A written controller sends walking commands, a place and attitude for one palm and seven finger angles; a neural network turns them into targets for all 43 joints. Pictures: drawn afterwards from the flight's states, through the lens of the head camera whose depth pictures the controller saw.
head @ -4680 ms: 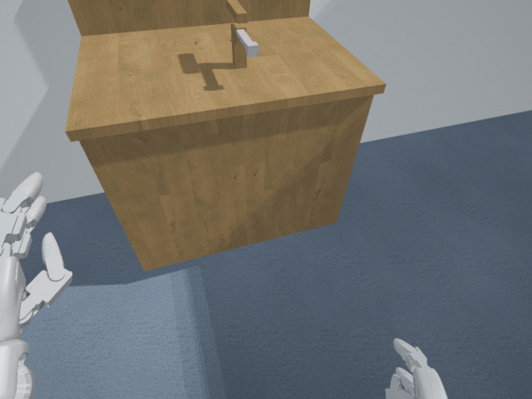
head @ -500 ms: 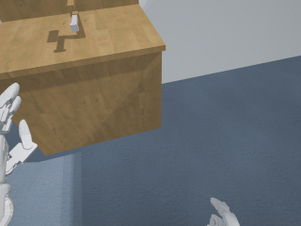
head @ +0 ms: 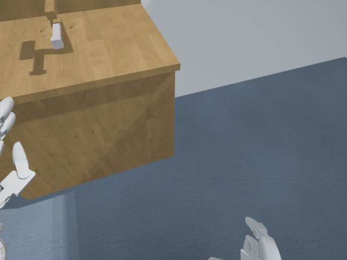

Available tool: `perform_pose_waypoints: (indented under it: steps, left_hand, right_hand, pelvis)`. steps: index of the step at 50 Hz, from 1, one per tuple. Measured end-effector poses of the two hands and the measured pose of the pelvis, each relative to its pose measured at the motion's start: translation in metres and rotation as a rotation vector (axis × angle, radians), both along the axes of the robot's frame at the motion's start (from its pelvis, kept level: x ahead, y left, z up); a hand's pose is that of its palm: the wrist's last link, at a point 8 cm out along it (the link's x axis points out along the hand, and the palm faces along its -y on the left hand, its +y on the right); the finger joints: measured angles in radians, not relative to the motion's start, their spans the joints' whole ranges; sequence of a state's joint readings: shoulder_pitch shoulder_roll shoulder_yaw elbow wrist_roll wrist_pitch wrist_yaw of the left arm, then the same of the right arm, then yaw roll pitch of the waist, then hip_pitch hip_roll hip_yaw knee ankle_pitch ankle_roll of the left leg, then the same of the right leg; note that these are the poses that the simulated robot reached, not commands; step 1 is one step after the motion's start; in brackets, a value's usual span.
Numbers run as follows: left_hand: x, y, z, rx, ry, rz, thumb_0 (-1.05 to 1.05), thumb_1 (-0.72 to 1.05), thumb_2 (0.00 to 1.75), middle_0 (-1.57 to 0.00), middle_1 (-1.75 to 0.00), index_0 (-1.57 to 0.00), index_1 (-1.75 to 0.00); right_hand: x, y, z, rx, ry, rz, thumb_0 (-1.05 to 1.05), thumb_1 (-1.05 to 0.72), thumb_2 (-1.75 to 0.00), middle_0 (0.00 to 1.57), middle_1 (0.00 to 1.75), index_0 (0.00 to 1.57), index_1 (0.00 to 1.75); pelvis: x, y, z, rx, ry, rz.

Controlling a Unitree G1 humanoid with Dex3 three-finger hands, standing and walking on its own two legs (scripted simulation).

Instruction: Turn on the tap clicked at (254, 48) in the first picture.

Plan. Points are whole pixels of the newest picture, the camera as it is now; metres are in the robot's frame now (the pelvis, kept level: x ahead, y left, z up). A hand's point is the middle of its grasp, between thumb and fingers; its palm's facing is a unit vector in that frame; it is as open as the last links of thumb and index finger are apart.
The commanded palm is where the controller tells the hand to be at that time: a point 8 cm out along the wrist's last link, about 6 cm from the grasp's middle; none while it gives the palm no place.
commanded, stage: take the last steps up to it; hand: left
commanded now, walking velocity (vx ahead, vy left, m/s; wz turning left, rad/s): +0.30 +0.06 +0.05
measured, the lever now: (57, 42) +0.69 +0.40 +0.13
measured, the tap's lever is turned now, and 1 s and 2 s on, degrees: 0 0 0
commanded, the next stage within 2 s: come to a stop and stand still in 1.04 s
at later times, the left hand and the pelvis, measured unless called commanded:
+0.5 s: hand (51, 116) +0.34 +0.26 +0.17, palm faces +0.45 -0.80 -0.39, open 7.5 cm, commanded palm +0.28 +0.29 +0.18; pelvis +0.12 +0.01 -0.01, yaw +1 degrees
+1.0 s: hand (83, 89) +0.43 +0.22 +0.17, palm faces +0.42 -0.80 -0.42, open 7.5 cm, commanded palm +0.37 +0.27 +0.18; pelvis +0.22 -0.02 +0.00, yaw +2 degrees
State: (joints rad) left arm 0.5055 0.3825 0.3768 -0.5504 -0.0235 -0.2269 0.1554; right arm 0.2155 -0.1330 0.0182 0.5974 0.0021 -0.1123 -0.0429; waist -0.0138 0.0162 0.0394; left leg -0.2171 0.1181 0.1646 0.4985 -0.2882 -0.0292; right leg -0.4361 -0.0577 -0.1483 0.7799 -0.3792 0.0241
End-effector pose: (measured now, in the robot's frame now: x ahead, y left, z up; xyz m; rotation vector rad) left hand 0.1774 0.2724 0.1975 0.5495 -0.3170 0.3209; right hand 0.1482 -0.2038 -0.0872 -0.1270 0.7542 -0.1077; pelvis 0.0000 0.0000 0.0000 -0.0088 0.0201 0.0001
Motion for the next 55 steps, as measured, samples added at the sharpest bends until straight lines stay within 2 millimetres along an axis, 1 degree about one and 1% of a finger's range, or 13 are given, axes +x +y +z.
perform_pose_waypoints:
  steps: [5,8,14,19,23,27,32,36,40,42,45,49,55]
  left_hand:
    - [0.022,-0.015,-0.007,0.065,0.022,0.029,0.02,0.89,0.9,-0.21,-0.3,-0.21,-0.3]
    - [0.034,-0.015,-0.011,0.015,0.027,0.055,0.02,0.88,0.9,-0.22,-0.31,-0.21,-0.3]
    - [0.056,-0.015,-0.009,-0.011,0.061,0.06,0.02,0.88,0.9,-0.22,-0.31,-0.21,-0.3]
    - [0.078,-0.003,-0.005,-0.015,0.018,0.049,0.02,0.88,0.9,-0.22,-0.31,-0.21,-0.3]
    - [0.104,0.015,-0.008,-0.024,-0.071,0.039,0.02,0.88,0.9,-0.22,-0.31,-0.21,-0.3]
    - [0.135,0.024,-0.012,-0.048,-0.08,0.042,0.02,0.88,0.9,-0.21,-0.3,-0.21,-0.3]
    - [0.152,0.009,-0.002,-0.035,-0.046,0.007,0.02,0.89,0.9,-0.21,-0.3,-0.21,-0.3]
    - [0.16,-0.005,0.003,0.022,-0.016,0.019,0.02,0.89,0.9,-0.21,-0.3,-0.21,-0.3]
    - [0.172,-0.01,-0.006,0.034,-0.01,0.08,0.02,0.88,0.9,-0.21,-0.3,-0.21,-0.3]
    - [0.181,-0.01,-0.011,-0.01,-0.001,0.102,0.02,0.88,0.9,-0.21,-0.3,-0.21,-0.3]
    - [0.193,-0.011,-0.015,-0.047,0.018,0.111,0.02,0.88,0.9,-0.21,-0.3,-0.21,-0.3]
    - [0.207,-0.012,-0.015,-0.054,0.028,0.076,0.02,0.88,0.9,-0.21,-0.3,-0.21,-0.3]
    - [0.228,0.003,-0.012,-0.039,-0.057,0.022,0.02,0.88,0.9,-0.22,-0.31,-0.21,-0.3]
  right_hand:
    - [0.023,-0.005,-0.032,0.041,0.051,0.033,0.01,-0.9,-0.9,0.2,0.3,0.21,0.3]
    - [0.035,-0.019,-0.038,0.019,0.107,0.05,0.01,-0.9,-0.9,0.2,0.3,0.21,0.3]
    - [0.062,-0.046,-0.016,-0.068,0.122,0.023,0.02,-0.9,-0.9,0.2,0.3,0.2,0.3]
    - [0.092,-0.053,0.003,-0.148,0.079,0.01,0.02,-0.9,-0.9,0.2,0.3,0.2,0.3]
    - [0.122,-0.046,0.007,-0.177,0.011,-0.024,0.01,-0.9,-0.9,0.2,0.3,0.2,0.3]
    - [0.146,-0.023,0.009,-0.114,-0.032,-0.026,0.01,-0.9,-0.9,0.19,0.3,0.2,0.3]
    - [0.163,0.003,0.008,-0.016,-0.041,0.007,0.01,-0.9,-0.9,0.2,0.3,0.2,0.3]
    - [0.174,0.006,-0.006,0.032,-0.013,0.034,0.01,-0.9,-0.9,0.2,0.3,0.21,0.3]
    - [0.189,-0.009,-0.031,0.03,0.044,0.061,0.01,-0.9,-0.9,0.2,0.3,0.21,0.3]
    - [0.194,-0.02,-0.034,0.007,0.085,0.068,0.01,-0.9,-0.9,0.2,0.3,0.21,0.3]
    - [0.203,-0.036,-0.026,-0.039,0.114,0.057,0.02,-0.9,-0.9,0.2,0.3,0.21,0.3]
    - [0.219,-0.053,-0.006,-0.108,0.091,0.028,0.02,-0.9,-0.9,0.2,0.3,0.2,0.3]
    - [0.249,-0.056,0.012,-0.183,0.01,-0.019,0.01,-0.9,-0.9,0.2,0.3,0.2,0.3]
  pelvis:
    - [0.024,-0.016,-0.016,0.007,-0.02,0.019]
    - [0.035,-0.019,-0.014,0.018,-0.029,0.024]
    - [0.062,-0.017,0.001,0.04,-0.009,0.031]
    - [0.09,-0.007,0.001,0.042,-0.012,0.028]
    - [0.114,0.008,-0.012,0.035,-0.03,0.013]
    - [0.129,0.009,-0.01,0.028,-0.028,0.018]
    - [0.15,0.004,-0.002,0.01,-0.01,0.01]
    - [0.169,-0.008,-0.004,0.009,-0.016,0.016]
    - [0.186,-0.019,-0.016,0.011,-0.031,0.033]
    - [0.192,-0.021,-0.013,0.02,-0.035,0.037]
    - [0.202,-0.022,-0.006,0.03,-0.03,0.041]
    - [0.216,-0.02,0.0,0.036,-0.021,0.042]
    - [0.239,-0.005,-0.009,0.023,-0.037,0.027]
